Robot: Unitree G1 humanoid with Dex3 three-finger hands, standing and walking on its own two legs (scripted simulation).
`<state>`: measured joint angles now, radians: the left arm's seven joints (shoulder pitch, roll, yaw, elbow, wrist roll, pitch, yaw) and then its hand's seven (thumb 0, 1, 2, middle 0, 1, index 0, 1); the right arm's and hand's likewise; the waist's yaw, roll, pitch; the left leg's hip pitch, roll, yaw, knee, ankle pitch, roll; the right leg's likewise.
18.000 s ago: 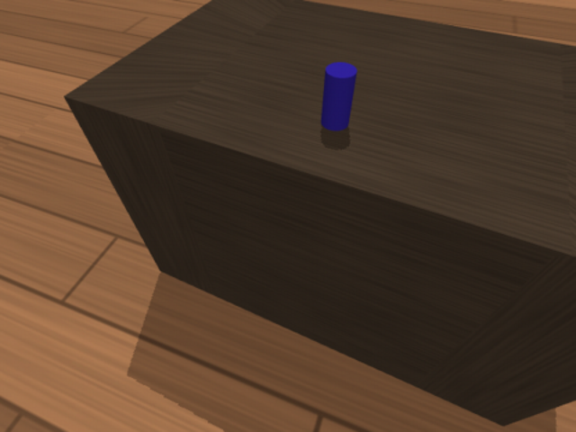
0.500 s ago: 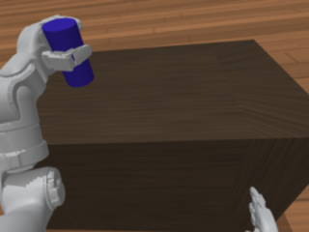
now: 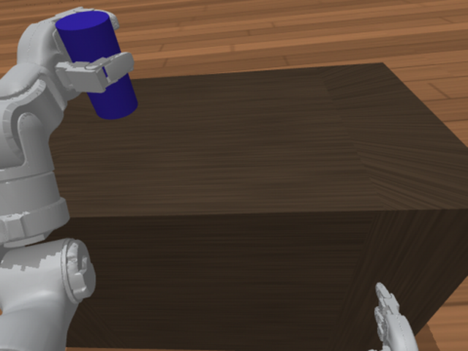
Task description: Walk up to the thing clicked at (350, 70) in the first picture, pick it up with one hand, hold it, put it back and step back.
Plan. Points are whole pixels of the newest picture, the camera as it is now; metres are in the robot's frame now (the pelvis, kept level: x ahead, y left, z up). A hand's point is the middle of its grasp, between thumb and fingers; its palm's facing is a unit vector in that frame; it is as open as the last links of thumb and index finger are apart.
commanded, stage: hold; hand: left
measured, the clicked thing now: (102, 68) +0.35 +0.18 +0.36
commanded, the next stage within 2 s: crouch in 0.56 s
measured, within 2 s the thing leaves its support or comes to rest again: neither
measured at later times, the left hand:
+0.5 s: hand (98, 62) +0.34 +0.17 +0.37, palm faces +0.08 -1.00 -0.03, open 8.6 cm
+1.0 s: hand (129, 93) +0.38 +0.17 +0.31, palm faces +0.09 -1.00 +0.02, open 8.6 cm
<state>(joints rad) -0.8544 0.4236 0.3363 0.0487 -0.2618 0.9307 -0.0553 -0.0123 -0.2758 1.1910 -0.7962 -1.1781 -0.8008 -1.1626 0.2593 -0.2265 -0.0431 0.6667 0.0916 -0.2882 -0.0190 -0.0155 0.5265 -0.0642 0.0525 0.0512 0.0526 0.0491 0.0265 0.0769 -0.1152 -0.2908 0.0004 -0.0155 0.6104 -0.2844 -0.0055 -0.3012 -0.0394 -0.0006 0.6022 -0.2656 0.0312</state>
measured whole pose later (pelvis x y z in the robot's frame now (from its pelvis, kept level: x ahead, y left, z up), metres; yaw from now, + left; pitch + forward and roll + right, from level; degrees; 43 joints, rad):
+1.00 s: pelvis -0.01 +0.00 +0.00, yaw +0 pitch -2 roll +0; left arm -0.89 0.40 0.28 0.33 -0.23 0.84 -0.04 -0.01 -0.29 1.20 -0.81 -1.16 -0.82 -1.14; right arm 0.26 -0.22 -0.02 0.64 0.07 -0.34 -0.02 -0.02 0.57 -0.05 0.05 0.05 0.05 0.05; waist 0.00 0.05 -0.09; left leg -0.32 0.00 -0.02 0.60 -0.26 -0.01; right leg -0.33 -0.04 0.00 0.60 -0.24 0.03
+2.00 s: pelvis +0.02 +0.00 +0.00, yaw -1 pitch +4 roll +0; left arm -0.90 0.42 0.32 0.78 -0.12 0.24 -0.07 -0.01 -0.26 1.19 -0.80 -1.17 -0.80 -1.15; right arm 0.24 -0.22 -0.03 0.63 0.02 -0.32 -0.05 -0.02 0.55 -0.06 0.06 0.05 0.06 0.05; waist -0.06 0.03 -0.07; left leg -0.37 0.02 -0.01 0.58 -0.28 -0.01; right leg -0.39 -0.02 0.01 0.56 -0.25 0.03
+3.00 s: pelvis +0.04 +0.00 +0.00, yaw -2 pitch +11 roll -2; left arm -0.92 0.47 0.36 1.01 -0.11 -0.06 -0.11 -0.01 -0.26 1.19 -0.80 -1.17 -0.80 -1.15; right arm 0.23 -0.21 0.00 0.52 0.01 -0.17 -0.04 -0.01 0.52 -0.06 0.06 0.05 0.06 0.05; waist -0.13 0.02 -0.08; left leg -0.53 0.04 0.00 0.67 -0.34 -0.01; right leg -0.52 0.00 0.01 0.60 -0.27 0.03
